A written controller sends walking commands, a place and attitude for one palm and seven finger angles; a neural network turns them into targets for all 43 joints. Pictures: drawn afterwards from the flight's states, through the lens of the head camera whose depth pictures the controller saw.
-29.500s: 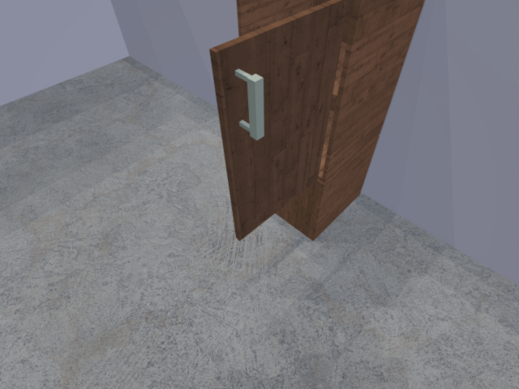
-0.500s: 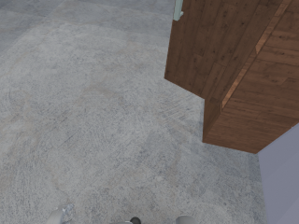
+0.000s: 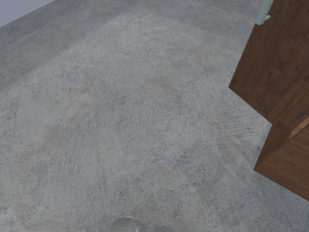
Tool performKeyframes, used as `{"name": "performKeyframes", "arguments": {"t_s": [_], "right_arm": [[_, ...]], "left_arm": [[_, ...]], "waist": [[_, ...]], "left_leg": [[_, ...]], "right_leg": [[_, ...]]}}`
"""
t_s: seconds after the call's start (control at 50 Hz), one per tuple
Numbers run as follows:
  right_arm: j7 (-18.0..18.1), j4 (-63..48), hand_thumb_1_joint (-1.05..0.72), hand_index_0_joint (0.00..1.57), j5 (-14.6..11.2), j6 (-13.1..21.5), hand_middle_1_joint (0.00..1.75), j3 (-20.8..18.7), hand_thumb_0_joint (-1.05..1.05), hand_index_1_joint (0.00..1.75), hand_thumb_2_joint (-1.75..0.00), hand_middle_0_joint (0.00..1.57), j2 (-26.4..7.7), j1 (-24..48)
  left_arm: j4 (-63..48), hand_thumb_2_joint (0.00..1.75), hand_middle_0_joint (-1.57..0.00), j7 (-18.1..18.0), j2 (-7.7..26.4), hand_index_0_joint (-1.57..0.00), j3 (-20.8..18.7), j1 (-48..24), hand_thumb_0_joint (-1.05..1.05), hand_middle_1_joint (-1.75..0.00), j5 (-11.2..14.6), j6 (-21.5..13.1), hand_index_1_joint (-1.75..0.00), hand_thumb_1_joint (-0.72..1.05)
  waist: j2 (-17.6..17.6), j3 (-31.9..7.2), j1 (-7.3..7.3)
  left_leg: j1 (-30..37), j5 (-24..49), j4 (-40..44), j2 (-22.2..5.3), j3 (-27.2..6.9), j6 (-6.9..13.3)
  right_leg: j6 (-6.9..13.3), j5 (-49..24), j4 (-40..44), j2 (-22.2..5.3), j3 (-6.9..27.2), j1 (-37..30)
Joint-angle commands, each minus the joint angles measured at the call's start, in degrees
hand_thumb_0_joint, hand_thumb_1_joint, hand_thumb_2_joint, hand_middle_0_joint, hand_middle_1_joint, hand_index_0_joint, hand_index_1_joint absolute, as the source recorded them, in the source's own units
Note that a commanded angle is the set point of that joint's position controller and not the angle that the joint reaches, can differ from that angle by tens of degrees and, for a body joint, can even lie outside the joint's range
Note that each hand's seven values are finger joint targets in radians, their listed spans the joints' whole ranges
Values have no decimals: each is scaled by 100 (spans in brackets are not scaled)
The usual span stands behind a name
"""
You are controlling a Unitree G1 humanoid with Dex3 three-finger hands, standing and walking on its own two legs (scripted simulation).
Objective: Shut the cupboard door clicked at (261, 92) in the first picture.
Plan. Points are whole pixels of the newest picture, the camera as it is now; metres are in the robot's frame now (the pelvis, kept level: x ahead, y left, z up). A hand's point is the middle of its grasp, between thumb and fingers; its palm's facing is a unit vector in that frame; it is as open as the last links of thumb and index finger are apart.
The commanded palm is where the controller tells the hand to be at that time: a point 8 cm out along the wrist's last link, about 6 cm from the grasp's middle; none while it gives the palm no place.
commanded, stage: walk to a spot facing it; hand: left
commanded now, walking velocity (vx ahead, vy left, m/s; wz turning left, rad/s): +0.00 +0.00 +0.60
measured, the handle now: (270, 3) +0.83 -0.37 +0.14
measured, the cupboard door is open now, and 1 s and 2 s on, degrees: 68 68 68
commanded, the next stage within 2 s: turn to face it in 0.96 s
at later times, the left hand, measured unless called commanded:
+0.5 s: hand out of the picture +0.13 +0.24 -0.14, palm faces +0.24 -0.93 -0.28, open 7.4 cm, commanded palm none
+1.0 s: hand out of the picture +0.04 +0.20 -0.20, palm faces +0.62 -0.76 -0.20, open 7.4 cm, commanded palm none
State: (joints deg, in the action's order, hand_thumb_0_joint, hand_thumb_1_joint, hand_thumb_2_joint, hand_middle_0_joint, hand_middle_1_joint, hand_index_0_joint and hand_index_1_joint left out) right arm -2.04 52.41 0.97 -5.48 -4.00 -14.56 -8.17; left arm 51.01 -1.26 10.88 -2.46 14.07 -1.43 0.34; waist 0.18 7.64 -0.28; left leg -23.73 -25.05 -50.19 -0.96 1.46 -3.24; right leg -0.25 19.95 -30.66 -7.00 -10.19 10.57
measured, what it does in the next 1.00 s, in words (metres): walks ahead, turning left: left foot, then right foot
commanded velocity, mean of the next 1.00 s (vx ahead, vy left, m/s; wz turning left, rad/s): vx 0.16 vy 0.00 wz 0.60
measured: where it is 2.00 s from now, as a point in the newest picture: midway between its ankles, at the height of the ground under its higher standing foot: (140, 212)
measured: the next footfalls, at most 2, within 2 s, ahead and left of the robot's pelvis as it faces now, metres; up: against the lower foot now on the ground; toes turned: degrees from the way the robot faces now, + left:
left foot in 0.10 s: +0.03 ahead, +0.14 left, +0.00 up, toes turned +7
right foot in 0.50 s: +0.16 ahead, -0.10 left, +0.00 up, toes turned +13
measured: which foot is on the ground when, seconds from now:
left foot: up 0.00-0.08, down 0.10-0.50, up 0.52-0.94, down 0.96-1.00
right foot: down 0.00-0.10, up 0.12-0.48, down 0.50-0.96, up 0.98-1.00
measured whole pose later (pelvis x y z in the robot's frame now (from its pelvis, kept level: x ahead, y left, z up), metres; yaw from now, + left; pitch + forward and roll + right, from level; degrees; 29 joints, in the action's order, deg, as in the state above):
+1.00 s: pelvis +0.19 +0.07 -0.03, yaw +36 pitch +1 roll -1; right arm -2.4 49.1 1.5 -0.3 -2.5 -14.2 -3.6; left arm 56.6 -0.4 11.0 -2.9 21.0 -0.4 0.5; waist -0.9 8.7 0.8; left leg -26.4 -13.0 -39.5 1.1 6.7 5.2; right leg -3.7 32.4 -55.1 -9.3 -13.3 11.6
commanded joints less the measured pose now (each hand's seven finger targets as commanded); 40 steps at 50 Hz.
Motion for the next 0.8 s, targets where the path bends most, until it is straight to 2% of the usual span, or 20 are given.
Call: {"name": "performKeyframes", "arguments": {"t_s": [0.0, 0.04, 0.06, 0.08, 0.1, 0.14, 0.2, 0.36, 0.4, 0.42, 0.44, 0.46, 0.48, 0.5, 0.52, 0.54, 0.58, 0.62, 0.68, 0.78], "right_arm": [[32, -629, -90, 20, -49, 294, 30, -41, 0, 30, -90, 20, -263, 297], [40, -455, -90, 20, -8, 371, 30, -91, 0, 30, -90, 20, -510, -304], [72, -381, -90, 20, 43, 428, 30, -237, 0, 30, -90, 20, -1101, -650], [128, -301, -90, 20, 11, 401, 30, -354, 0, 30, -90, 20, -1552, -1021], [175, -207, -90, 20, 26, 351, 30, -316, 0, 30, -90, 20, -1490, -1189], [284, -368, -90, 20, 84, 397, 30, -224, 0, 30, -90, 20, -1209, -733], [274, -480, -90, 20, 84, 478, 30, -137, 0, 30, -90, 20, -1043, -309], [225, -364, -90, 20, 97, 569, 30, -199, 0, 30, -90, 20, -1082, -568], [226, -383, -90, 20, 93, 559, 30, -206, 0, 30, -90, 20, -1068, -420], [228, -408, -90, 20, 73, 555, 30, -204, 0, 30, -90, 20, -1015, -267], [223, -445, -90, 20, 28, 570, 30, -181, 0, 30, -90, 20, -883, -108], [203, -529, -90, 20, -43, 610, 30, -107, 0, 30, -90, 20, -484, -148], [177, -702, -90, 20, -51, 634, 30, -68, 0, 30, -90, 20, -264, -54], [138, -674, -90, 20, 43, 595, 30, -155, 0, 30, -90, 20, -530, -30], [105, -543, -90, 20, 82, 586, 30, -168, 0, 30, -90, 20, -538, -258], [67, -409, -90, 20, 105, 556, 30, -161, 0, 30, -90, 20, -447, -295], [-29, -194, -90, 20, 90, 499, 30, -139, 0, 30, -90, 20, -263, -549], [-60, -171, -90, 20, 51, 476, 30, -91, 0, 30, -90, 20, -123, -489], [-78, -217, -90, 20, 37, 421, 30, -46, 0, 30, -90, 20, -24, -193], [-115, -432, -90, 20, 29, 394, 30, 74, 0, 30, -90, 20, 74, 415]], "left_arm": [[-240, 90, -20, -101, 1438, -20, -430, 411, 0, -30, -49, -46, -30, 90], [-275, 90, -20, -82, 1392, -20, -425, 285, 0, -30, 26, -38, -30, 90], [-406, 90, -20, -50, 1113, -20, -385, 329, 0, -30, 76, -7, -30, 90], [-641, 90, -20, -36, 780, -20, -215, -21, 0, -30, 76, 16, -30, 90], [-750, 90, -20, -60, 889, -20, -235, -280, 0, -30, 46, 94, -30, 90], [-644, 90, -20, 0, 874, -20, -289, -569, 0, -30, 22, 124, -30, 90], [-497, 90, -20, 162, 898, -20, -308, -489, 0, -30, -13, 92, -30, 90], [-647, 90, -20, 280, 810, -20, -250, -820, 0, -30, -4, -39, -30, 90], [-590, 90, -20, 289, 828, -20, -261, -527, 0, -30, 0, -81, -30, 90], [-462, 90, -20, 292, 853, -20, -292, -150, 0, -30, -4, -106, -30, 90], [-313, 90, -20, 269, 1020, -20, -359, 368, 0, -30, -11, -161, -30, 90], [-173, 90, -20, 184, 1502, -20, -471, 997, 0, -30, -72, -248, -30, 90], [-160, 90, -20, 98, 1938, -20, -535, 1234, 0, -30, -76, -243, -30, 90], [-235, 90, -20, 63, 1746, -20, -474, 861, 0, -30, -17, -208, -30, 90], [-349, 90, -20, 40, 1424, -20, -415, 347, 0, -30, -21, -274, -30, 90], [-353, 90, -20, 34, 1213, -20, -354, 127, 0, -30, -24, -307, -30, 90], [-324, 90, -20, 49, 865, -20, -271, -104, 0, -30, 4, -374, -30, 90], [-192, 90, -20, 55, 755, -20, -237, 227, 0, -30, 15, -447, -30, 90], [73, 90, -20, 9, 713, -20, -210, 684, 0, -30, 10, -465, -30, 90], [203, 90, -20, -46, 819, -20, -218, 939, 0, -30, -18, -395, -30, 90]], "waist": [[-1418, -948, 201], [-859, -1265, -168], [584, -1637, -344], [1838, -1657, -551], [1237, -1662, -603], [1276, -1166, -452], [922, -664, -204], [974, -487, -199], [1004, -549, -22], [812, -611, 188], [369, -755, 473], [-922, -1078, 763], [-2151, -1072, 871], [-1410, -597, 576], [-1229, -366, 263], [-1119, -223, 124], [-938, -359, -113], [-963, -443, -60], [-958, -462, 41], [-1074, -425, 148]], "left_leg": [[69, 159, 1204, 132, 451, 101], [1458, 1554, 2531, 121, 348, 211], [2661, 3281, 2705, -1046, -1040, 639], [3102, 5836, 2674, -2184, -2451, 1370], [2866, 5306, 2609, -2293, -2188, 1669], [2122, 2937, 2980, -1686, -2065, 1453], [1566, 966, 3416, -1204, -1860, 1199], [1200, -79, 3577, -916, -2134, 1289], [715, -140, 3322, -845, -2204, 1237], [229, -260, 3039, -704, -2113, 1149], [-512, -445, 2439, -346, -1829, 961], [-1580, -863, 1004, 259, -1121, 626], [-2147, -1208, -780, 614, -483, 369], [-2124, -836, -1772, 196, -764, 394], [-2093, -198, -2081, -75, -844, 392], [-1925, 188, -2319, -179, -713, 328], [-1487, 827, -2177, -323, -490, 236], [-1598, 1096, -1975, -224, -229, 157], [-1727, 1037, -1460, -198, 58, 114], [-1472, 975, -4, -196, 474, 195]], "right_leg": [[604, -4549, 57, -1294, 649, -1065], [217, -3955, -942, -1115, 249, -391], [-169, -1736, -2076, -577, -59, 979], [-427, 1856, -3157, 36, 254, 2188], [-316, 1828, -3482, -79, 822, 2226], [-330, 1123, -3551, -91, 949, 2344], [-341, 350, -3322, 50, 940, 2329], [-371, 137, -1306, 382, 722, 1729], [-365, -31, -690, 568, 630, 880], [-362, -288, -278, 673, 560, 106], [-338, -358, 336, 556, 703, -968], [-77, 899, 1291, -623, 2001, -2142], [485, 1984, 2212, -2123, 4078, -1976], [683, 2602, 2418, -2236, 4040, -1038], [647, 2542, 2435, -2044, 3731, -546], [547, 2093, 2386, -1834, 3272, -160], [347, 208, 2061, -1284, 1493, -117], [297, -1674, 1781, -1031, 681, -564], [253, -3946, 1406, -1035, 84, -1165], [286, -4933, 1050, -1190, -301, -1556]]}}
